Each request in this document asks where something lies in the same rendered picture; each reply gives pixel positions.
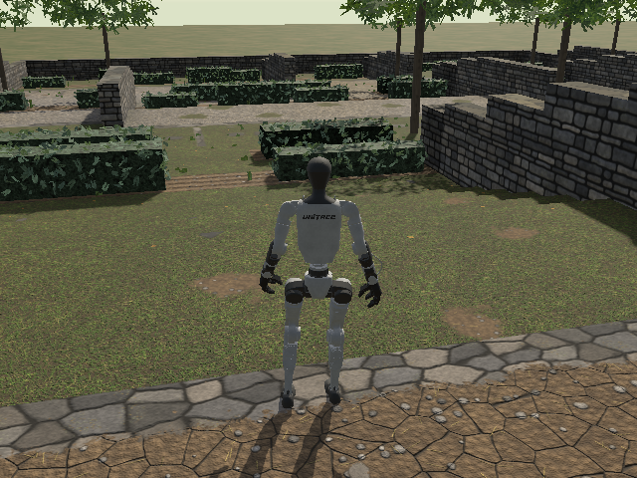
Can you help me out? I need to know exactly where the robot left hand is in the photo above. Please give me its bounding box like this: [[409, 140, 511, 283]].
[[259, 274, 283, 294]]

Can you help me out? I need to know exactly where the robot left forearm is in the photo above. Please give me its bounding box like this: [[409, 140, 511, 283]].
[[261, 240, 281, 279]]

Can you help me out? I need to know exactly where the robot right forearm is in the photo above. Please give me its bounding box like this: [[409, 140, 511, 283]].
[[358, 240, 378, 285]]

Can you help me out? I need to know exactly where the robot left upper arm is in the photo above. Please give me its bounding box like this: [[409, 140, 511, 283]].
[[272, 200, 299, 255]]

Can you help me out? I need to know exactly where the robot right upper arm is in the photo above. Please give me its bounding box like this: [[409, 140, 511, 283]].
[[339, 200, 368, 256]]

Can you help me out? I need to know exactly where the robot right hand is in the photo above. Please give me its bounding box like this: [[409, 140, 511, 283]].
[[358, 282, 382, 308]]

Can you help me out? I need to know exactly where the right robot foot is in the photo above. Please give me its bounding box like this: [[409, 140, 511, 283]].
[[324, 378, 341, 404]]

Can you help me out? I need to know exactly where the robot torso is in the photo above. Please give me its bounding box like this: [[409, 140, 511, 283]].
[[296, 195, 342, 299]]

